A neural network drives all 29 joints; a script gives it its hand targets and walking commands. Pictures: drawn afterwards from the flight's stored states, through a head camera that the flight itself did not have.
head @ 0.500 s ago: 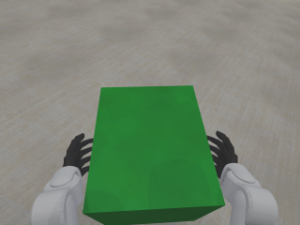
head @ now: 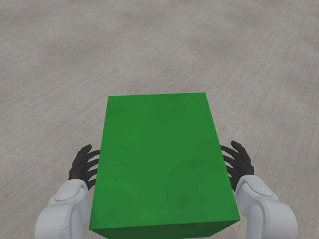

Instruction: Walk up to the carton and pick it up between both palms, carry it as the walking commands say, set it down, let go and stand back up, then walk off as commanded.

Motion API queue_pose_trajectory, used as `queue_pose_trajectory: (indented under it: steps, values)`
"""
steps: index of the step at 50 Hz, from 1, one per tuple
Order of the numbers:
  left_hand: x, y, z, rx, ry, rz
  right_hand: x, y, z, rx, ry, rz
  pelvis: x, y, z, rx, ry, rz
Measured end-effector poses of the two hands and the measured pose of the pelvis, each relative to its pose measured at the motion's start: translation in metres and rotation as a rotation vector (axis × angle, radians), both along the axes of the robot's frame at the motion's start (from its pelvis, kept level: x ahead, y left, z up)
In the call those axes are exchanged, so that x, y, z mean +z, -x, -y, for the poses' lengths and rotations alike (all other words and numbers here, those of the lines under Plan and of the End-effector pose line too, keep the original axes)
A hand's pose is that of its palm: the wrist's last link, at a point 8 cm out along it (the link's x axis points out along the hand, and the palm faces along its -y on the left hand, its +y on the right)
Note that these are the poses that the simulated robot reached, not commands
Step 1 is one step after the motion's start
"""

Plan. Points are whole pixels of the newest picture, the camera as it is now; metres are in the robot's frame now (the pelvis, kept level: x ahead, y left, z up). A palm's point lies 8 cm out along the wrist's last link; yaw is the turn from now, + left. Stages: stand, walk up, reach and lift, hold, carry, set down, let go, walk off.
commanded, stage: carry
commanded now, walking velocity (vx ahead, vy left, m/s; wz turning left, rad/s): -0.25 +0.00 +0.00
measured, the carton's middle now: (160, 168) +0.30 +0.00 +0.00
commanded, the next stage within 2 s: none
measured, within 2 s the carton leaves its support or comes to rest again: neither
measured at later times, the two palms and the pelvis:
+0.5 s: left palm out of the picture +0.04 +0.15 +0.10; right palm out of the picture +0.05 -0.19 +0.09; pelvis -0.19 -0.01 +0.00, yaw +1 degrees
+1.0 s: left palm out of the picture -0.16 +0.18 +0.08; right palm out of the picture -0.16 -0.15 +0.09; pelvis -0.39 +0.02 -0.01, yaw -1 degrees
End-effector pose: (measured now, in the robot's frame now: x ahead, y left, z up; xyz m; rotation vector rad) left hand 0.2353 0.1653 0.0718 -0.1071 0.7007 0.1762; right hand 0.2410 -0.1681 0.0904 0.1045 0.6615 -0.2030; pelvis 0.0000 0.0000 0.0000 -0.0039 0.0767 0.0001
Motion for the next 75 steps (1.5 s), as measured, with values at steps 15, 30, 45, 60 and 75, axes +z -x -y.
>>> queue_pose_trajectory:
  steps: [15,30,45,60,75]
  values:
    - [0.008,0.106,0.021,-0.019,-0.036,0.050,-0.005,0.114,0.022,-0.017,-0.033,0.048,-0.008,0.110,0.015,-0.021,-0.014,0.004]
    - [0.021,0.235,0.002,0.010,-0.053,0.063,0.003,0.232,0.003,0.011,-0.052,0.063,-0.002,0.229,0.001,0.016,-0.043,0.053]
    - [0.011,0.352,-0.029,-0.001,0.023,0.057,0.018,0.354,-0.029,-0.002,0.024,0.057,0.002,0.350,-0.027,-0.001,0.031,0.022]
    - [0.023,0.478,-0.012,-0.003,-0.050,0.050,0.006,0.480,-0.012,-0.005,-0.050,0.051,0.003,0.474,-0.017,0.007,-0.037,0.037]
    - [-0.003,0.608,-0.081,0.025,0.061,0.001,0.017,0.599,-0.083,0.020,0.055,0.004,0.004,0.598,-0.072,0.021,0.058,0.017]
